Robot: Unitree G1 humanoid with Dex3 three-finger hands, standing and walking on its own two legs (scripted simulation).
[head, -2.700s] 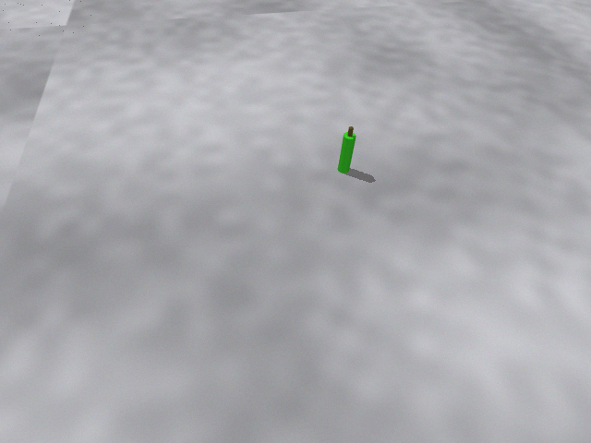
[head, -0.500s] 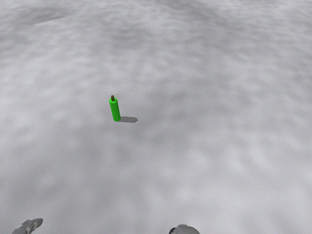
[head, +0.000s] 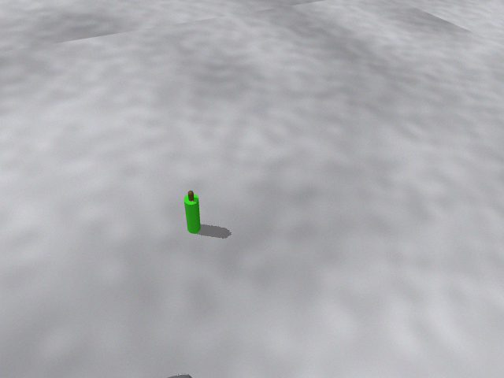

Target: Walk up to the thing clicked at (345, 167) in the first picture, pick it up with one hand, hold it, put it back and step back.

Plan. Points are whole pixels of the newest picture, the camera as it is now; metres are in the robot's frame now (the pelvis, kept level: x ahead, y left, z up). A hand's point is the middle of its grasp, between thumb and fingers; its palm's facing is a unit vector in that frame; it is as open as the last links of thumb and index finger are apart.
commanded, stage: walk up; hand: left
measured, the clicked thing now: (192, 211) +0.86 +0.21 -0.62
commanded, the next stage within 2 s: none
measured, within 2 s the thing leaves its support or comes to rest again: neither
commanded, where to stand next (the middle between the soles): +0.54 +0.00 m, yaw +1 degrees
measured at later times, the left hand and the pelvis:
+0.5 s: hand (121, 284) +0.30 +0.24 -0.10, palm faces -0.03 -0.91 -0.40, open 7.3 cm; pelvis +0.19 -0.03 +0.01, yaw +0 degrees
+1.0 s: hand (113, 240) +0.41 +0.29 -0.14, palm faces -0.06 -0.94 -0.34, open 7.4 cm; pelvis +0.37 +0.02 +0.02, yaw +0 degrees
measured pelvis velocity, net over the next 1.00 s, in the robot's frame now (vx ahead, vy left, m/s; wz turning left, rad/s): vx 0.37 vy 0.02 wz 0.00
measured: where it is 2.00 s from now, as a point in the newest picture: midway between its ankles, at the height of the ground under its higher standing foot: (235, 298)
